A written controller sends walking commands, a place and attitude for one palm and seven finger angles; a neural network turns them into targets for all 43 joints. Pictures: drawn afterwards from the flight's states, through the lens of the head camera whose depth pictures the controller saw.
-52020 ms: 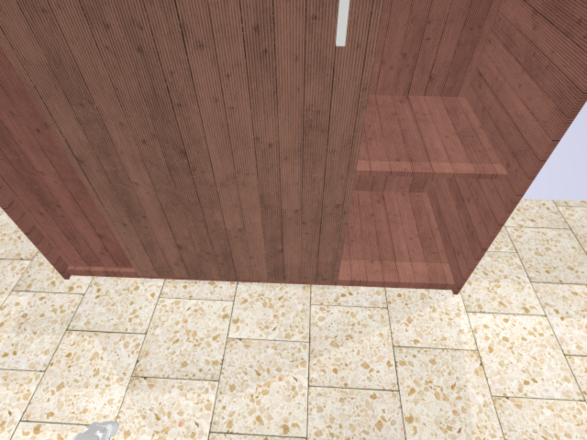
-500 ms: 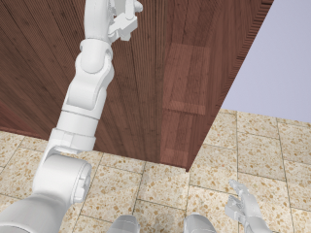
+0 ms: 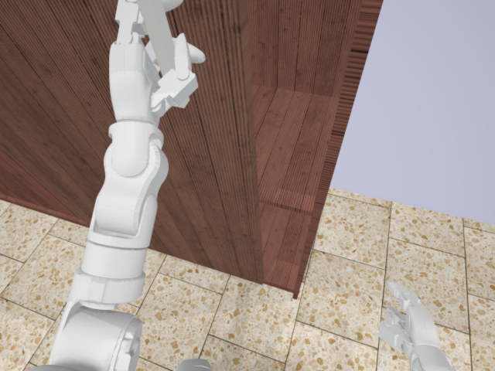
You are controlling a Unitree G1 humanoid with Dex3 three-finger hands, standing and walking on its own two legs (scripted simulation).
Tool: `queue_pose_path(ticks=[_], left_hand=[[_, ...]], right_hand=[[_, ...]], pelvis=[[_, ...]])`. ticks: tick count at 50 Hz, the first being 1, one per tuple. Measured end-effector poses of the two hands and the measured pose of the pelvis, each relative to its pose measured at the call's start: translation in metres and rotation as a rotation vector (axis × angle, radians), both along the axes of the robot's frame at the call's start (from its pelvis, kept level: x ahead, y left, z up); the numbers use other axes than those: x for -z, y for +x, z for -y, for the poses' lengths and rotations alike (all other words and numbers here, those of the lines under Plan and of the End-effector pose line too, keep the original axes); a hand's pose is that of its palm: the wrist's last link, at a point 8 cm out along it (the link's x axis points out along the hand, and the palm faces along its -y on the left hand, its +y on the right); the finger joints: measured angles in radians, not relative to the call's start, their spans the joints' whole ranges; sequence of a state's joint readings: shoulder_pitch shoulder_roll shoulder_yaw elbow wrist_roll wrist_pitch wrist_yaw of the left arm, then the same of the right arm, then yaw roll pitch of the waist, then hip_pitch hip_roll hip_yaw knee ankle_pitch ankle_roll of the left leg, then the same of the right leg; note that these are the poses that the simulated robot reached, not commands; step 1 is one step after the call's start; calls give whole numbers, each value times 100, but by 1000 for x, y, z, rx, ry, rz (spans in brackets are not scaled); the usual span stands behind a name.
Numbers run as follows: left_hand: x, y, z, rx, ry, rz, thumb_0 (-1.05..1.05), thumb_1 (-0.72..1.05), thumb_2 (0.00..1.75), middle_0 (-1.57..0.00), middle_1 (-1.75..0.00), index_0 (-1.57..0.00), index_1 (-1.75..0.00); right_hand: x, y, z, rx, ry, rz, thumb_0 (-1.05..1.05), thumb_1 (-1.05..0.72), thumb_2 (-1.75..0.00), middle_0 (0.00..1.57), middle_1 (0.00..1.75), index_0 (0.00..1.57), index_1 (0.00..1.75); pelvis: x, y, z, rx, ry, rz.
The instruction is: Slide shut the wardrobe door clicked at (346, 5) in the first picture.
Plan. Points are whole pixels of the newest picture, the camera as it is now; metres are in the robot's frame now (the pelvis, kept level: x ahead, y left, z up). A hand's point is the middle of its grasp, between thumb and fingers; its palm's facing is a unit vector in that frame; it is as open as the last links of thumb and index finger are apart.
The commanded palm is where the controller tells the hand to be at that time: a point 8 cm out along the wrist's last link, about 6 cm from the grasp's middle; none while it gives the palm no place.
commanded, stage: step sideways, sliding the door along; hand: left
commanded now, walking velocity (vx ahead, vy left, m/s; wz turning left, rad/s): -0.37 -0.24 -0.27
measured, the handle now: (172, 44) +0.43 +0.15 +0.27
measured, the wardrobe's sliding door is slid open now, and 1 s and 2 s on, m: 0.12 0.00 0.00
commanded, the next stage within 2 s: stop walking and hold the door there in 1.30 s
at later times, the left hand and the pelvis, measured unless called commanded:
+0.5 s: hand (267, 107) +0.36 +0.03 +0.25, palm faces -0.15 -0.97 -0.21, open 7.7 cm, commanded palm +0.35 +0.06 +0.26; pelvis -0.01 +0.01 -0.01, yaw -4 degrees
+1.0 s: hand (281, 101) +0.36 +0.01 +0.26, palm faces -0.08 -0.99 -0.09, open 7.0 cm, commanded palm +0.34 +0.02 +0.27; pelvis -0.07 -0.02 -0.02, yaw -9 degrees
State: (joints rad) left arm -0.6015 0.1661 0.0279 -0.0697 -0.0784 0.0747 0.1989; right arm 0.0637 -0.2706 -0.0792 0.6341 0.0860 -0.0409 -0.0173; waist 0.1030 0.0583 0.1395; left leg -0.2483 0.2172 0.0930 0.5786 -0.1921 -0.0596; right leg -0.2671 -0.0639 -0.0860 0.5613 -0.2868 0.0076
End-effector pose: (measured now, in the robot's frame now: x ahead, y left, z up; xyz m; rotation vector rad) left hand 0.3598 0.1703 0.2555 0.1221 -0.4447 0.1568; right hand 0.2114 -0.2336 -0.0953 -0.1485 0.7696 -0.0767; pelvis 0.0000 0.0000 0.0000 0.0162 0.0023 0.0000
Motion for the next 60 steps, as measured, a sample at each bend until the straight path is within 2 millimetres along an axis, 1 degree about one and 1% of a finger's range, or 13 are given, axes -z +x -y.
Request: queue_pose_path(ticks=[4, 12, 15, 19, 23, 27, 30, 37, 42, 47, 50, 55, 60], left_hand=[[2, -2, 16, 48, 6, 16, -4, 81, 85, -49, -147, -9, -119], [5, -7, 47, 173, 56, 43, -4, 80, 83, -44, -145, -6, -107], [5, -9, 58, 203, 69, 46, -4, 79, 82, -44, -144, -6, -104], [5, -11, 71, 253, 87, 48, -4, 78, 80, -43, -143, -6, -100], [5, -13, 81, 315, 113, 51, -5, 76, 77, -42, -142, -6, -95], [4, -14, 89, 344, 143, 54, -6, 74, 76, -43, -141, -5, -93], [4, -14, 90, 332, 134, 48, -5, 74, 77, -43, -141, -5, -96], [3, -15, 92, 323, 97, 28, -3, 73, 82, -41, -141, -6, -102], [2, -17, 96, 278, 57, 5, -1, 75, 84, -41, -141, -7, -109], [1, -18, 100, 258, 11, -16, 0, 76, 86, -39, -141, -9, -115], [1, -18, 101, 254, 3, -24, 1, 77, 86, -38, -140, -8, -117], [0, -20, 105, 210, -12, -33, 1, 79, 87, -39, -140, -6, -121], [0, -20, 109, 205, -62, -41, 1, 82, 88, -41, -140, -5, -126]], right_hand=[[-3, 7, -9, 7, 25, 14, 2, -91, -90, 20, 29, 19, 30], [-1, 18, -39, -36, 111, 31, 2, -91, -90, 20, 29, 20, 30], [2, 18, -47, -47, 142, 18, 2, -91, -90, 20, 29, 20, 30], [2, 12, -48, -31, 141, 2, 2, -91, -90, 20, 30, 20, 30], [3, -2, -41, 20, 115, -1, 2, -91, -90, 20, 30, 20, 30], [6, -22, -31, 63, 129, -2, 1, -91, -90, 20, 29, 20, 30], [9, -42, -22, 97, 133, -21, 1, -91, -90, 20, 29, 20, 30], [15, -95, 1, 179, 74, -63, 1, -91, -90, 20, 29, 20, 30], [30, -124, 13, 178, 94, -116, 1, -91, -90, 20, 29, 20, 30], [28, -148, 22, 207, 58, -144, 2, -91, -90, 20, 29, 20, 30], [27, -155, 28, 209, 62, -141, 2, -91, -90, 20, 29, 20, 30], [34, -155, 37, 181, 86, -149, 2, -91, -90, 20, 29, 20, 30], [22, -152, 48, 163, 32, -146, 2, -91, -90, 20, 29, 20, 30]], pelvis=[[0, 7, -4, 12, 1, -12], [6, 10, -6, 33, -14, -17], [6, 7, -3, 29, -17, -14], [6, 1, -5, 31, -5, -18], [9, -5, -12, 51, -7, -19], [12, -16, -10, 72, -20, 9], [12, -26, -6, 73, -20, 25], [16, -46, -5, 120, -4, 34], [20, -60, 8, 116, -25, 66], [15, -71, 11, 150, -4, 55], [16, -75, 18, 162, -6, 67], [19, -79, 36, 142, -25, 93], [11, -81, 42, 133, -10, 63]])
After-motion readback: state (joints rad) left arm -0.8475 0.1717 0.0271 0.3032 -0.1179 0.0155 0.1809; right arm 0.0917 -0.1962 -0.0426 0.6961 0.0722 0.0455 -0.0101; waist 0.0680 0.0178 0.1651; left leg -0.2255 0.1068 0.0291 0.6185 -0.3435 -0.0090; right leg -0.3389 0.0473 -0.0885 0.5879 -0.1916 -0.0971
